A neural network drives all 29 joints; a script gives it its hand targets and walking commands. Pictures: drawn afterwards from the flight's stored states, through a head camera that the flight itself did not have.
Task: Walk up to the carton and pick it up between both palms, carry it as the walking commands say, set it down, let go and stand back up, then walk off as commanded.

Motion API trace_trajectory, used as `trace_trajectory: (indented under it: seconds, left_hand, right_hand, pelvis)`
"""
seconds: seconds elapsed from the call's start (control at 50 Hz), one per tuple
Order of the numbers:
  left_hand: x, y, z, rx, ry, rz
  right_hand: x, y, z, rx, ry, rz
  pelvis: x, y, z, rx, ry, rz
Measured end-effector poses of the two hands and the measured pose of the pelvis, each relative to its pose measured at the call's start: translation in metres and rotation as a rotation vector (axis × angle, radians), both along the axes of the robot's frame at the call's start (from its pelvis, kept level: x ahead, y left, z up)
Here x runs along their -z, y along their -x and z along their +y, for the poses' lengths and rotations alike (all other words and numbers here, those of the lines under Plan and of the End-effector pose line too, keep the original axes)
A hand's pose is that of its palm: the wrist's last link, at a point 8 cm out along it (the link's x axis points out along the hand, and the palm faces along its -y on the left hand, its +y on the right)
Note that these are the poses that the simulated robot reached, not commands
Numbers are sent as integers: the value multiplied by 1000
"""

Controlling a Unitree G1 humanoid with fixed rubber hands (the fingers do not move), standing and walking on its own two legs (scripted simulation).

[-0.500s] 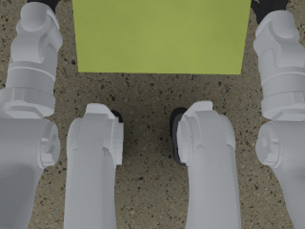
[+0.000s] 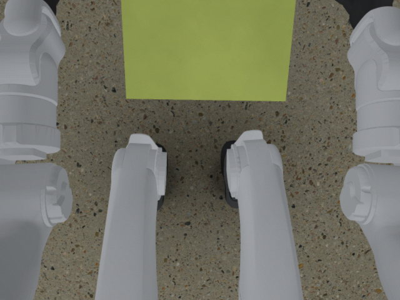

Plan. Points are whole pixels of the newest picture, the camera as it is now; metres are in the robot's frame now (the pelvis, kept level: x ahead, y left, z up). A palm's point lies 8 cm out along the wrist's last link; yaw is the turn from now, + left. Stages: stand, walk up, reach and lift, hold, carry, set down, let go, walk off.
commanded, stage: set down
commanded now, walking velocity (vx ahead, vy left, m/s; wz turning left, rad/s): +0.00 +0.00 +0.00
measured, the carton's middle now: (203, 29) +0.53 -0.03 -0.32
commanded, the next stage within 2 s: let go in 0.84 s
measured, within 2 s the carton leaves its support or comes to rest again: neither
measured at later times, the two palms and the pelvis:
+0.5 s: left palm out of the picture +0.53 +0.19 +0.01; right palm out of the picture +0.51 -0.25 +0.01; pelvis -0.01 +0.00 +0.12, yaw +0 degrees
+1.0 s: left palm out of the picture +0.51 +0.19 +0.08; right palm out of the picture +0.49 -0.25 +0.09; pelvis +0.03 +0.00 +0.21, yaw -1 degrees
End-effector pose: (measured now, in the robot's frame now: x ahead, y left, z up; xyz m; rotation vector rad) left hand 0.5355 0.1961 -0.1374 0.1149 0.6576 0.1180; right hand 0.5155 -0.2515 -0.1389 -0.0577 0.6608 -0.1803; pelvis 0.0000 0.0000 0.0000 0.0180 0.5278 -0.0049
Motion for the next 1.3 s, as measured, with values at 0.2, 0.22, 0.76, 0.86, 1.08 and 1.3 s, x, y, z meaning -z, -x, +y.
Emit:
trace_trajectory:
  seconds: [0.2, 0.22, 0.76, 0.86, 1.08, 1.3]
  left_hand:
    - [-41, 12, -15, 26, 43, 13]
    - [-49, 12, -16, 26, 42, 9]
    - [-204, -4, -3, 32, 3, 11]
    - [-214, 0, -2, 19, 4, 27]
    - [-234, 43, -1, 48, -39, 66]
    - [-298, 129, 19, 41, -55, 132]
  right_hand:
    - [-51, 13, 0, -11, -8, -2]
    - [-58, 12, 1, -12, -14, -4]
    - [-204, 5, -4, -15, -4, 12]
    - [-214, 7, -2, -39, 13, 39]
    - [-240, 49, -3, -80, 64, 98]
    - [-314, 118, 0, -119, 62, 129]
  pelvis:
    - [-46, 7, 2, 3, 7, -36]
    - [-50, 8, 2, 4, 7, -39]
    - [-178, -10, 2, 10, 14, -73]
    - [-193, -17, 2, 14, 15, -58]
    - [-214, -32, 2, 9, 21, -62]
    - [-252, -69, -2, 7, 13, -124]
